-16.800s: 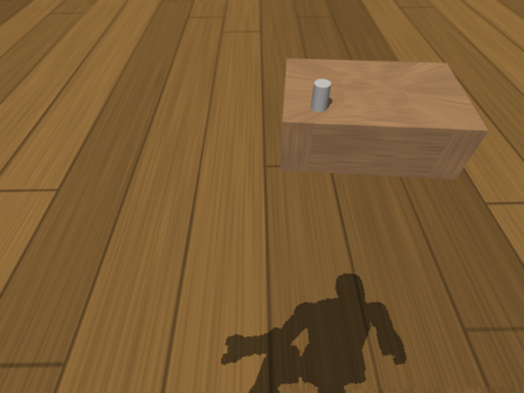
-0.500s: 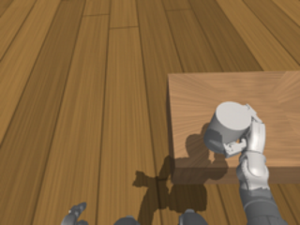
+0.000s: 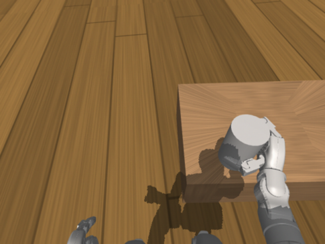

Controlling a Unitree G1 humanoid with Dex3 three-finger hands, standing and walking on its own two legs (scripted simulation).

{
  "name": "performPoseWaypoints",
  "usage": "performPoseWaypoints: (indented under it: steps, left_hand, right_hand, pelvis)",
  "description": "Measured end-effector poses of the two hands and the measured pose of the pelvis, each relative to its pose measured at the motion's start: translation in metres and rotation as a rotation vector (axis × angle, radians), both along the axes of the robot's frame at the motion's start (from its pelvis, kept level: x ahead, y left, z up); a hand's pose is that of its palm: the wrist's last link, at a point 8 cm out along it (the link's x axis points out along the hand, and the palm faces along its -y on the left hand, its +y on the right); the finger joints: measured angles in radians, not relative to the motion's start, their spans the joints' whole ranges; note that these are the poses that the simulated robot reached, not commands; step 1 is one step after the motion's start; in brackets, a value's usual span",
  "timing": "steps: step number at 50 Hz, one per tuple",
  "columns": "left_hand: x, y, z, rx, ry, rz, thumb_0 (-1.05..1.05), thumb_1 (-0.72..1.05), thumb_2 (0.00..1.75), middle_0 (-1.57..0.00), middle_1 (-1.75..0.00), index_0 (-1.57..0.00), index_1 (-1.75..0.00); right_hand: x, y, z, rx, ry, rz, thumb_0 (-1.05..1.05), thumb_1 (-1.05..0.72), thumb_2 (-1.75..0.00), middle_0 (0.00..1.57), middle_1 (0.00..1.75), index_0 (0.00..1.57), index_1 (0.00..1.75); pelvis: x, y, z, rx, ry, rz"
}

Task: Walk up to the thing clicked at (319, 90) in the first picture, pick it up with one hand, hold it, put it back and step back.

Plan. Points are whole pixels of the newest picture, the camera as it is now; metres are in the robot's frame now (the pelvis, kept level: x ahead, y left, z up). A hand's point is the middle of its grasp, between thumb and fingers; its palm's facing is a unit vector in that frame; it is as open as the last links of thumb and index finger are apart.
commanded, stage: hold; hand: right
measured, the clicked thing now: (240, 144) +0.34 -0.16 +0.05
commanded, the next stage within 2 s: none
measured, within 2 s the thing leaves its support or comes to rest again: neither
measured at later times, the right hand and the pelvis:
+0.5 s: hand (245, 146) +0.33 -0.17 +0.05, palm faces +0.25 +0.97 -0.01, open 11.4 cm; pelvis +0.00 +0.00 +0.00, yaw +0 degrees
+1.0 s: hand (245, 147) +0.33 -0.17 +0.05, palm faces +0.25 +0.97 +0.00, open 11.4 cm; pelvis +0.00 +0.00 +0.00, yaw +0 degrees
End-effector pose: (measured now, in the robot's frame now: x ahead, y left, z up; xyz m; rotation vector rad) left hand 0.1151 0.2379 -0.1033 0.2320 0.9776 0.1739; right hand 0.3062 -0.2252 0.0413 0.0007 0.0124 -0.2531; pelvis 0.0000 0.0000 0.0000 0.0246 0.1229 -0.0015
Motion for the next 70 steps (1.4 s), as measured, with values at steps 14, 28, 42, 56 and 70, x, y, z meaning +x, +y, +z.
performPoseWaypoints:
  steps: [14, 28, 42, 56, 70]
  left_hand:
    - [0.008, -0.002, 0.004, -0.006, -0.018, -0.007, 0.01, 0.90, 0.90, -0.21, -0.32, -0.20, -0.31]
    - [0.011, 0.001, 0.006, -0.007, -0.030, -0.011, 0.01, 0.90, 0.90, -0.21, -0.32, -0.20, -0.31]
    - [0.011, 0.004, 0.005, -0.004, -0.030, -0.013, 0.01, 0.90, 0.91, -0.21, -0.32, -0.20, -0.31]
    - [0.010, 0.002, 0.006, -0.009, -0.037, -0.016, 0.01, 0.90, 0.90, -0.21, -0.32, -0.21, -0.31]
    - [0.007, 0.003, 0.003, -0.009, -0.023, -0.016, 0.01, 0.90, 0.90, -0.21, -0.32, -0.20, -0.31]
  right_hand:
    - [-0.005, 0.000, 0.005, -0.001, 0.001, 0.001, -0.04, 0.61, -0.94, 0.70, 1.11, 0.71, 1.12]
    - [-0.008, 0.004, 0.004, -0.002, 0.004, 0.003, -0.04, 0.61, -0.94, 0.70, 1.11, 0.71, 1.12]
    - [-0.012, 0.002, 0.008, -0.004, -0.005, -0.005, -0.04, 0.61, -0.94, 0.70, 1.11, 0.71, 1.12]
    - [-0.011, 0.006, 0.004, 0.002, 0.007, 0.003, -0.04, 0.61, -0.94, 0.70, 1.11, 0.71, 1.12]
    - [-0.012, 0.005, 0.005, -0.003, -0.002, -0.001, -0.04, 0.61, -0.94, 0.70, 1.11, 0.71, 1.12]
  pelvis:
    - [0.004, -0.001, 0.004, -0.002, -0.012, -0.001]
    - [0.004, 0.002, 0.004, -0.005, -0.017, -0.003]
    - [0.002, 0.005, 0.004, -0.007, -0.023, -0.003]
    - [0.001, 0.005, 0.004, -0.008, -0.021, -0.002]
    - [0.001, 0.005, 0.003, -0.008, -0.017, -0.001]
